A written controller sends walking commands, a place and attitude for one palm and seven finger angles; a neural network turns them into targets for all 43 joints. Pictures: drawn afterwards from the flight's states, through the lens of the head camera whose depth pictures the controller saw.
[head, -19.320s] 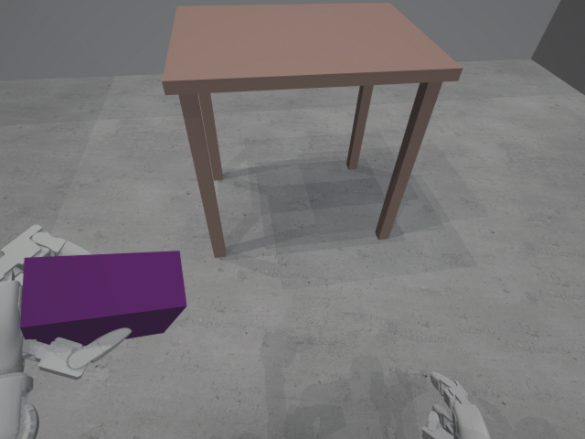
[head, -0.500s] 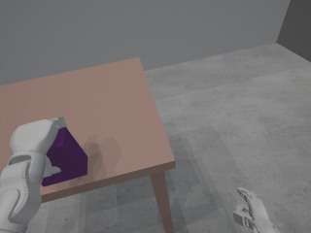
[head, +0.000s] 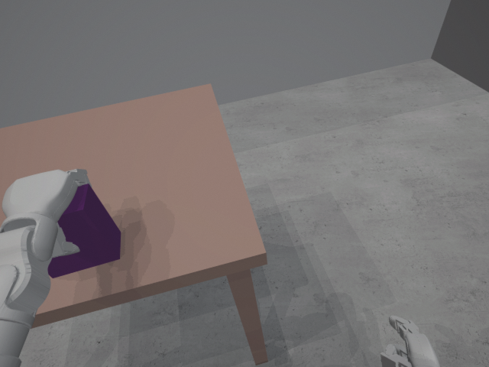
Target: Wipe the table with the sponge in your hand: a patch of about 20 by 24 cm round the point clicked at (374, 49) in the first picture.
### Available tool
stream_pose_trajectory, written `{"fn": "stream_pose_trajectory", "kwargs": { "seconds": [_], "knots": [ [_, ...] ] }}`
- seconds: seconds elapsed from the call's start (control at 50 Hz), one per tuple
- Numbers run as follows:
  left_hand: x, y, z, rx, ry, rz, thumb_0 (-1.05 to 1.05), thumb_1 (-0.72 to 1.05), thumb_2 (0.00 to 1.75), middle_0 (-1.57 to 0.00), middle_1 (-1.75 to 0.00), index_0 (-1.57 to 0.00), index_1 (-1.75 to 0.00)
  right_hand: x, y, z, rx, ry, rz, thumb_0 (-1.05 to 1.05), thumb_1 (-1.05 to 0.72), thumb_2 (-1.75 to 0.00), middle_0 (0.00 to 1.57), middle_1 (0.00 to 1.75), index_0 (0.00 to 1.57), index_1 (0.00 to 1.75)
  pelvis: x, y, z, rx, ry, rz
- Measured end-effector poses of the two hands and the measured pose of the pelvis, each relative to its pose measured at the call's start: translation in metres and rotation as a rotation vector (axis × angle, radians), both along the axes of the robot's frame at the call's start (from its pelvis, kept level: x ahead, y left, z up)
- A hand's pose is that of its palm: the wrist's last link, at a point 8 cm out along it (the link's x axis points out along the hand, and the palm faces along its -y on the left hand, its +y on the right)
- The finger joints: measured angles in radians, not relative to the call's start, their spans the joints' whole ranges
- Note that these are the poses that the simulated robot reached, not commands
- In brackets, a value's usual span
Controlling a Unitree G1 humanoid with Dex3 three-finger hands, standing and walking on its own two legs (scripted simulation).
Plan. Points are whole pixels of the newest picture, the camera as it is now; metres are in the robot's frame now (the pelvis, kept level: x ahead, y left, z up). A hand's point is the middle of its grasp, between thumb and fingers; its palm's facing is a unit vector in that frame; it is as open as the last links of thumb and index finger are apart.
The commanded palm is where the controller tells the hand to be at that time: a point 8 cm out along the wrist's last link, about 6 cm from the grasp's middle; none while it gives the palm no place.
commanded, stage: wipe forward along the first lane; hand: left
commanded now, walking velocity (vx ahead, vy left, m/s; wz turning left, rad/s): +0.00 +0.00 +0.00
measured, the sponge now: (77, 240) +0.27 +0.33 +0.08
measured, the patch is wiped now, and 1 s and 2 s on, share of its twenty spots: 0.20 0.25 0.45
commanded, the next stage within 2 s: slide across to the middle lane in 1.04 s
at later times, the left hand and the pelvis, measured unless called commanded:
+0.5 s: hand (68, 201) +0.32 +0.34 +0.13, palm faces -0.08 +0.01 -1.00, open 10.1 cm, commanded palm +0.31 +0.35 +0.16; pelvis -0.01 +0.00 +0.00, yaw +1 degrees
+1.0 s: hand (69, 177) +0.37 +0.37 +0.13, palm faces -0.12 +0.02 -0.99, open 10.1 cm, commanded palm +0.37 +0.37 +0.17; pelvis -0.01 +0.01 -0.01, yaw +0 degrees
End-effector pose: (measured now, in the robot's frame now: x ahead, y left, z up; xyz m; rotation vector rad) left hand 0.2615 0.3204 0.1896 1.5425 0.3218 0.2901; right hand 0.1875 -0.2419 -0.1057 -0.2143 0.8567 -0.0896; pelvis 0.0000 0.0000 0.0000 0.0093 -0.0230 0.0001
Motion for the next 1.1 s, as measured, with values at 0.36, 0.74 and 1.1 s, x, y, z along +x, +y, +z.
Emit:
{"fn": "stream_pose_trajectory", "kwargs": {
  "seconds": [0.36, 0.74, 1.1],
  "knots": [
    [0.033, 0.012, -0.004, 0.026, 0.065, -0.007, 0.0, -0.54, 1.08, -0.78, -1.31, -0.76, -1.32, -0.035, -0.01, -0.013, -0.005, 0.078, -0.044, 0.01, -0.9, -0.9, 0.2, 0.3, 0.2, 0.3, -0.007, 0.0, -0.003, -0.004, 0.044, 0.007],
    [0.063, 0.024, -0.002, 0.037, 0.087, -0.013, 0.01, -0.57, 1.1, -0.79, -1.31, -0.78, -1.32, -0.066, -0.008, -0.02, -0.01, 0.146, -0.076, 0.01, -0.9, -0.9, 0.21, 0.3, 0.2, 0.3, -0.014, 0.005, -0.006, -0.01, 0.076, 0.012],
    [0.105, 0.048, -0.001, 0.035, 0.117, -0.019, 0.01, -0.57, 1.1, -0.79, -1.31, -0.78, -1.32, -0.107, -0.016, -0.023, -0.05, 0.267, -0.156, 0.01, -0.9, -0.9, 0.21, 0.3, 0.2, 0.3, -0.009, 0.016, -0.007, -0.02, 0.124, -0.003]
  ]
}}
